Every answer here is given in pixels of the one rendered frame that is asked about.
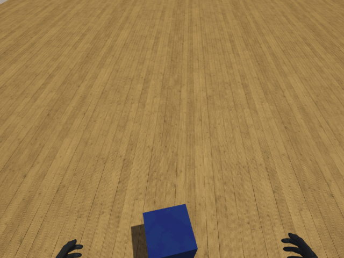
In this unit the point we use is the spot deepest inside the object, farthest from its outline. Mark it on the carton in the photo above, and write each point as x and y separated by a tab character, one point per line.
169	233

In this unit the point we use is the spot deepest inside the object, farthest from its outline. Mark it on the robot left hand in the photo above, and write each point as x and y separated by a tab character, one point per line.
70	246

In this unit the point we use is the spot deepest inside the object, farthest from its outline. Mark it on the robot right hand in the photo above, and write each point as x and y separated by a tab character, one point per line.
303	249

